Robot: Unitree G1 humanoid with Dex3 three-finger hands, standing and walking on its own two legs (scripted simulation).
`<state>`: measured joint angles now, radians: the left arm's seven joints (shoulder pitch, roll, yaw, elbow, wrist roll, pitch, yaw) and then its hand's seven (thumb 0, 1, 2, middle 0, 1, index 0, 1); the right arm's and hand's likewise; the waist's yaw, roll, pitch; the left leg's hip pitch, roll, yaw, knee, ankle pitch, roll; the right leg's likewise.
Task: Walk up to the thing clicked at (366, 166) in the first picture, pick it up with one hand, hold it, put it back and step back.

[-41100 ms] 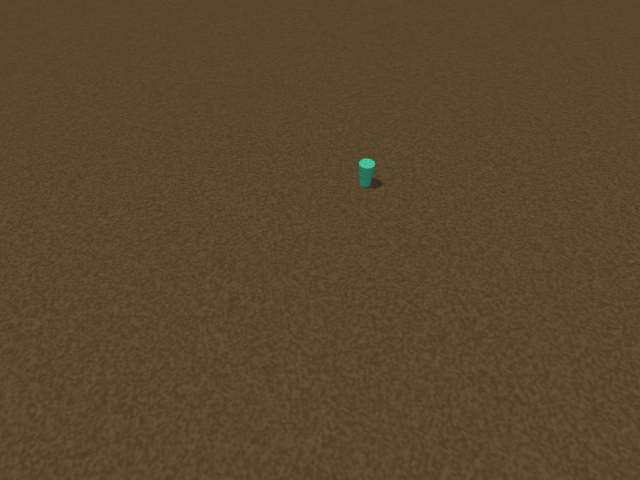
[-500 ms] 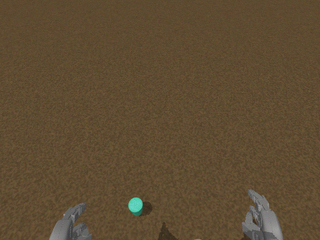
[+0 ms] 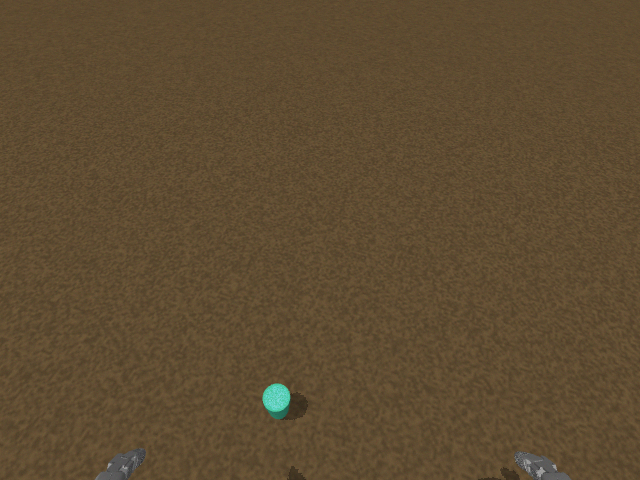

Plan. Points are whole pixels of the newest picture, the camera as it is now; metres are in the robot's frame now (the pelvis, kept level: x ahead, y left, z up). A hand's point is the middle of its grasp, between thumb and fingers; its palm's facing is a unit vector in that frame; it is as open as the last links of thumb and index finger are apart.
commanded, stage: stand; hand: left
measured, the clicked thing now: (277, 404) +0.40 +0.13 -0.68
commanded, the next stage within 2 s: go down in 1.98 s
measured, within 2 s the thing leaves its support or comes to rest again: neither
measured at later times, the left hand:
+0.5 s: hand out of the picture +0.04 +0.23 -0.13, palm faces +0.06 -0.94 -0.32, open 7.4 cm
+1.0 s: hand out of the picture +0.06 +0.22 -0.12, palm faces +0.05 -0.94 -0.32, open 7.4 cm
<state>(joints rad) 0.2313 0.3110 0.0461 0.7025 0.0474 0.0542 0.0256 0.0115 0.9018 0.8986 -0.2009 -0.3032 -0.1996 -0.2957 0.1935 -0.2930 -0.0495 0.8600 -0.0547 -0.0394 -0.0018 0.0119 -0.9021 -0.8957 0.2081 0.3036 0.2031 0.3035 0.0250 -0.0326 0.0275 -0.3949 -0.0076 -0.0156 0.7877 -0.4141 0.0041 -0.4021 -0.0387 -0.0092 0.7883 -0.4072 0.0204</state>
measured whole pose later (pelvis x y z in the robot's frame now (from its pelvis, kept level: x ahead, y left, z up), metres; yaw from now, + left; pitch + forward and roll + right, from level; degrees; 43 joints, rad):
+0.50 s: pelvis +0.00 +0.00 +0.03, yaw +1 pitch -4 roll +0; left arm 0.18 0.29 0.04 1.10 0.02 0.00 0.02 0.01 0.90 0.90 -0.20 -0.30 -0.20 -0.30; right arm 0.16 -0.28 -0.04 1.08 -0.03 -0.01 -0.02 0.01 -0.90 -0.90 0.21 0.30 0.20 0.30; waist 0.02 0.01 0.05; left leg -0.12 -0.01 -0.04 0.43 -0.24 -0.01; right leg -0.12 -0.04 -0.04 0.43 -0.24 0.02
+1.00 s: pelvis +0.00 -0.02 +0.04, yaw +1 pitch -3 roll +0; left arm 0.12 0.31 0.04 1.16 0.02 -0.01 0.01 0.01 0.90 0.90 -0.20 -0.30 -0.20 -0.30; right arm 0.15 -0.31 -0.02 1.14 -0.02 -0.01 -0.01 0.01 -0.90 -0.90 0.21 0.30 0.20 0.30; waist 0.01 0.01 0.06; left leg -0.09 0.02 -0.05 0.35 -0.20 -0.03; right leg -0.09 -0.01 -0.05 0.34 -0.20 0.00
